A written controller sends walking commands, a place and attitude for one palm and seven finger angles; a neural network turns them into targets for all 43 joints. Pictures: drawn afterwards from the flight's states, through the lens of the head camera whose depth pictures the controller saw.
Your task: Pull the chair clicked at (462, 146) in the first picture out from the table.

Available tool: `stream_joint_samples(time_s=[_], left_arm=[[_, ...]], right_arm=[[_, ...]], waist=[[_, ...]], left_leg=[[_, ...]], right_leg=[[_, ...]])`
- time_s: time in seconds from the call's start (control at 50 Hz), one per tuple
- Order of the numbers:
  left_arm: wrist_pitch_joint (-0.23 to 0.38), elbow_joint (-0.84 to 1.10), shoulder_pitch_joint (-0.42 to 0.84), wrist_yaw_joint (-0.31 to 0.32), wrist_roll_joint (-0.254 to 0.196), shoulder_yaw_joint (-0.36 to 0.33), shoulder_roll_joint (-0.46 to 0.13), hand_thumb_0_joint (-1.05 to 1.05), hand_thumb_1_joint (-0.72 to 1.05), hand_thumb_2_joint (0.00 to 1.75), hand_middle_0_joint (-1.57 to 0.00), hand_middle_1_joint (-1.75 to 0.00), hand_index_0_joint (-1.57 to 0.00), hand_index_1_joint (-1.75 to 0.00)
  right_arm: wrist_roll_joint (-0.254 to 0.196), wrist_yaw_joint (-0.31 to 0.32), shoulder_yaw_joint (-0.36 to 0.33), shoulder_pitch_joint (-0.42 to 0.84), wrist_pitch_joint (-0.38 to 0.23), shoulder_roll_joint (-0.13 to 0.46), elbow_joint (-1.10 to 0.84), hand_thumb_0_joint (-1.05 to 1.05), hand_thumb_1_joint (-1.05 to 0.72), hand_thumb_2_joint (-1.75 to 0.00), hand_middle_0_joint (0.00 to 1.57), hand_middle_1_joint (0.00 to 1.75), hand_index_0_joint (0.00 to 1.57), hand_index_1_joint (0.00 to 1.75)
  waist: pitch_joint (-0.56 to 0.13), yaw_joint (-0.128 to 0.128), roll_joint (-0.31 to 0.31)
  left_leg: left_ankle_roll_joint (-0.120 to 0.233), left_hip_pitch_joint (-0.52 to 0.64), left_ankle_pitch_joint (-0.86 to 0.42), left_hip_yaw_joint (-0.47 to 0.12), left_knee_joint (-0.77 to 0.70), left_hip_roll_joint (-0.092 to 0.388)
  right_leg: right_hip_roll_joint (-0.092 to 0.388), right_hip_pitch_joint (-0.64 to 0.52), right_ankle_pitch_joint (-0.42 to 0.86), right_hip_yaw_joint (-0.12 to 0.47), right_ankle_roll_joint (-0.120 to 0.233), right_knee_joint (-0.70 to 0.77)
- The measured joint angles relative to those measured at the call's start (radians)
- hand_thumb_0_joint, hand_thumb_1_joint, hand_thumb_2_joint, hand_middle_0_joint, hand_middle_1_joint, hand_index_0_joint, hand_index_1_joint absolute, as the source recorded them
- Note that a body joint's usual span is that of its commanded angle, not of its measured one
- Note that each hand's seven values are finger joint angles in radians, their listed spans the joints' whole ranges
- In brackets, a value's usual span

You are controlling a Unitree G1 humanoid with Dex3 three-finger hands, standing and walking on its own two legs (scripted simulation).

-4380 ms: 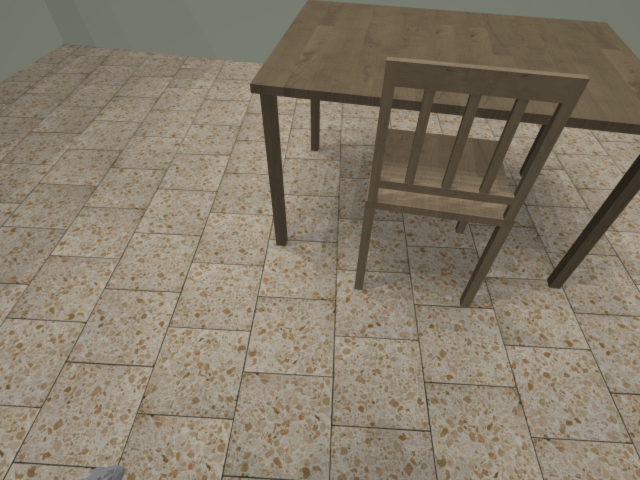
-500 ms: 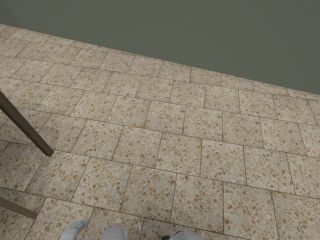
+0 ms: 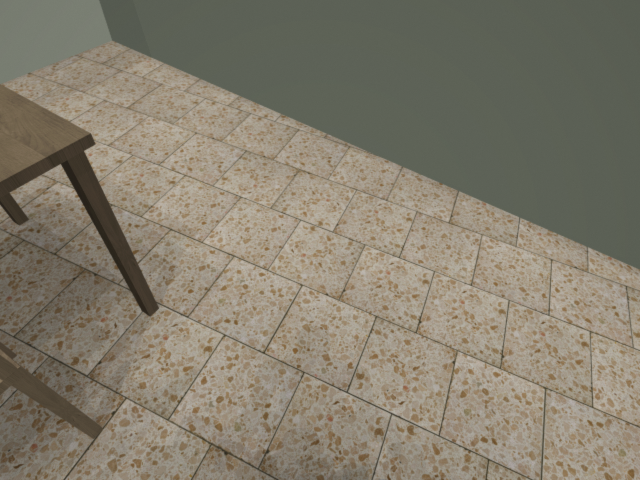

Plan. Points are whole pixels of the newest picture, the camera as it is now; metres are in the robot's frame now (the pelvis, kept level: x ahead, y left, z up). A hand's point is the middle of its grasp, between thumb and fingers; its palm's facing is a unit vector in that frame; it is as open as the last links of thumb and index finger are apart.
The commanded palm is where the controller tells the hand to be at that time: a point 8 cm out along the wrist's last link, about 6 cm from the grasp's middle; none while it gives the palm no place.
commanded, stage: turn to face it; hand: left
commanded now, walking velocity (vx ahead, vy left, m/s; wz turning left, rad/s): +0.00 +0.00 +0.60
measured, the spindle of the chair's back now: out of the picture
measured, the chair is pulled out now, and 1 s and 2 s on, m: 0.00 0.00 0.00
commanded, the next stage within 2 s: take the last steps up to it in 1.52 s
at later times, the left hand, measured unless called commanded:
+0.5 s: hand out of the picture +0.06 +0.15 -0.14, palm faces +0.31 -0.91 -0.27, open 7.4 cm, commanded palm none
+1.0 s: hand out of the picture -0.08 +0.20 -0.17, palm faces +0.62 -0.74 -0.27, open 7.4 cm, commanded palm none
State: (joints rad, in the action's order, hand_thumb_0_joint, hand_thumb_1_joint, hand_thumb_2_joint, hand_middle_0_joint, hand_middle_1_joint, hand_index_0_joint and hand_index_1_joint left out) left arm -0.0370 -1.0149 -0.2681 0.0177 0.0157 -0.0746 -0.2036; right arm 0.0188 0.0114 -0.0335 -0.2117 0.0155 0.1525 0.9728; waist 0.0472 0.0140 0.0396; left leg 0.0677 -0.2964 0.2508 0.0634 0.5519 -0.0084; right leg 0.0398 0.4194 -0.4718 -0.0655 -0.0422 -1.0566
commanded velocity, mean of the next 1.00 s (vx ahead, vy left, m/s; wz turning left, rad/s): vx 0.00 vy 0.00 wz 0.60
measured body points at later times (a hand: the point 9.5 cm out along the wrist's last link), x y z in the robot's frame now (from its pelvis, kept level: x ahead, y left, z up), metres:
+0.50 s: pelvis +0.01 -0.07 +0.00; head +0.04 -0.08 +0.45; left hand +0.04 +0.20 -0.12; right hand +0.15 -0.31 -0.15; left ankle -0.03 +0.07 -0.65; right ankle +0.02 -0.17 -0.73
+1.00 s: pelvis +0.00 -0.02 +0.00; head +0.03 +0.02 +0.45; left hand -0.11 +0.24 -0.14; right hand +0.24 -0.17 -0.12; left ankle -0.05 +0.06 -0.73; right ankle +0.09 -0.16 -0.67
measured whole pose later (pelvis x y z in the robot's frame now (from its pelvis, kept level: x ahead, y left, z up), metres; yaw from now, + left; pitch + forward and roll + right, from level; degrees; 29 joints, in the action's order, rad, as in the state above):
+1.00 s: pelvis +0.00 -0.02 +0.00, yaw +36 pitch +1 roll -1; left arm -0.06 -0.91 -0.21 0.00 0.01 -0.08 -0.28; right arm 0.02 -0.01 -0.05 -0.14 0.03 0.22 0.89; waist 0.09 0.02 0.03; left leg 0.03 -0.26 0.27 -0.02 0.53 -0.01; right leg 0.10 0.48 -0.43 -0.04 -0.10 -1.05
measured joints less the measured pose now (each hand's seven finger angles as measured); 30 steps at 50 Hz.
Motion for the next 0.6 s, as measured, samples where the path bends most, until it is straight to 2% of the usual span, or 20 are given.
stream_joint_samples(time_s=[0.06, 0.14, 0.26, 0.3, 0.34, 0.36, 0.4, 0.42, 0.48, 0.54, 0.6], left_arm=[[-0.007, 0.012, 0.006, -0.003, 0.001, -0.009, -0.013, 0.0, 0.91, 0.9, -0.2, -0.3, -0.2, -0.3], [-0.013, 0.034, 0.029, -0.004, 0.0, -0.017, -0.025, 0.0, 0.91, 0.9, -0.2, -0.3, -0.19, -0.3], [-0.011, 0.079, 0.091, -0.002, -0.005, -0.014, -0.026, 0.0, 0.91, 0.9, -0.2, -0.3, -0.19, -0.3], [-0.004, 0.099, 0.111, -0.002, -0.009, -0.008, -0.02, 0.0, 0.91, 0.9, -0.2, -0.3, -0.19, -0.3], [0.009, 0.123, 0.12, -0.002, -0.011, 0.0, -0.015, 0.0, 0.91, 0.9, -0.2, -0.3, -0.19, -0.3], [0.02, 0.135, 0.118, -0.001, -0.007, 0.005, -0.014, 0.0, 0.91, 0.9, -0.2, -0.3, -0.2, -0.3], [0.027, 0.142, 0.122, 0.0, 0.0, 0.017, 0.005, 0.0, 0.91, 0.9, -0.2, -0.3, -0.2, -0.3], [0.027, 0.146, 0.117, 0.0, 0.001, 0.022, 0.012, 0.0, 0.9, 0.9, -0.2, -0.3, -0.2, -0.3], [0.026, 0.148, 0.095, 0.001, 0.004, 0.031, 0.023, 0.0, 0.9, 0.9, -0.2, -0.3, -0.2, -0.3], [0.027, 0.143, 0.078, 0.0, 0.007, 0.037, 0.025, 0.0, 0.9, 0.89, -0.21, -0.3, -0.2, -0.3], [0.025, 0.139, 0.06, -0.004, 0.01, 0.042, 0.021, 0.0, 0.9, 0.89, -0.21, -0.3, -0.2, -0.3]], right_arm=[[-0.003, -0.001, -0.006, -0.005, 0.003, 0.008, -0.002, 0.0, -0.91, -0.9, 0.2, 0.29, 0.2, 0.3], [-0.003, -0.005, -0.019, -0.01, 0.009, 0.021, -0.007, 0.0, -0.91, -0.9, 0.2, 0.29, 0.2, 0.3], [0.001, -0.009, -0.042, -0.014, 0.019, 0.046, -0.021, 0.0, -0.9, -0.9, 0.2, 0.29, 0.2, 0.3], [0.002, -0.011, -0.049, -0.014, 0.026, 0.058, -0.026, 0.0, -0.9, -0.9, 0.2, 0.29, 0.2, 0.3], [-0.002, -0.013, -0.058, -0.018, 0.032, 0.071, -0.033, 0.0, -0.9, -0.9, 0.2, 0.29, 0.2, 0.3], [-0.007, -0.014, -0.062, -0.022, 0.035, 0.077, -0.038, 0.0, -0.9, -0.9, 0.2, 0.29, 0.2, 0.3], [-0.004, -0.014, -0.075, -0.014, 0.044, 0.097, -0.038, 0.01, -0.9, -0.9, 0.2, 0.29, 0.2, 0.3], [-0.001, -0.015, -0.079, -0.012, 0.05, 0.104, -0.037, 0.01, -0.91, -0.9, 0.2, 0.29, 0.2, 0.29], [0.002, -0.026, -0.083, -0.002, 0.058, 0.115, -0.04, 0.01, -0.91, -0.9, 0.2, 0.29, 0.2, 0.29], [0.0, -0.034, -0.079, 0.013, 0.061, 0.115, -0.049, 0.01, -0.91, -0.9, 0.2, 0.29, 0.19, 0.29], [-0.001, -0.04, -0.072, 0.033, 0.067, 0.112, -0.054, 0.01, -0.91, -0.9, 0.2, 0.29, 0.19, 0.29]], waist=[[0.002, -0.002, -0.009], [0.002, -0.011, -0.029], [0.004, -0.036, -0.056], [0.002, -0.043, -0.066], [-0.005, -0.044, -0.072], [-0.013, -0.04, -0.068], [-0.008, -0.041, -0.094], [-0.009, -0.042, -0.096], [-0.008, -0.044, -0.084], [0.002, -0.044, -0.061], [0.016, -0.035, -0.043]], left_leg=[[0.001, 0.011, -0.029, -0.026, -0.049, -0.008], [-0.005, 0.007, -0.048, -0.071, -0.075, -0.013], [-0.031, -0.023, -0.055, -0.145, -0.06, -0.025], [-0.044, -0.039, -0.053, -0.172, -0.041, -0.034], [-0.061, -0.063, -0.04, -0.196, -0.004, -0.048], [-0.067, -0.085, -0.015, -0.195, 0.035, -0.057], [-0.084, -0.146, 0.145, -0.18, 0.209, -0.052], [-0.091, -0.178, 0.186, -0.16, 0.314, -0.051], [-0.113, -0.238, 0.172, -0.096, 0.547, -0.021], [-0.134, -0.238, 0.153, -0.058, 0.59, 0.016], [-0.142, -0.205, 0.156, -0.039, 0.516, 0.041]], right_leg=[[0.025, 0.04, 0.056, 0.038, -0.018, -0.002], [0.035, 0.038, 0.071, 0.065, -0.036, 0.076], [0.002, -0.018, 0.045, 0.07, -0.039, 0.222], [-0.017, -0.058, 0.059, 0.066, -0.034, 0.307], [-0.028, -0.126, 0.133, 0.054, -0.026, 0.454], [-0.021, -0.153, 0.161, 0.053, -0.007, 0.522], [-0.021, -0.153, 0.155, 0.02, 0.031, 0.492], [-0.012, -0.161, 0.149, 0.006, 0.042, 0.488], [0.019, -0.199, 0.151, -0.028, 0.049, 0.513], [0.051, -0.225, 0.153, -0.06, 0.048, 0.53], [0.079, -0.237, 0.147, -0.096, 0.041, 0.532]])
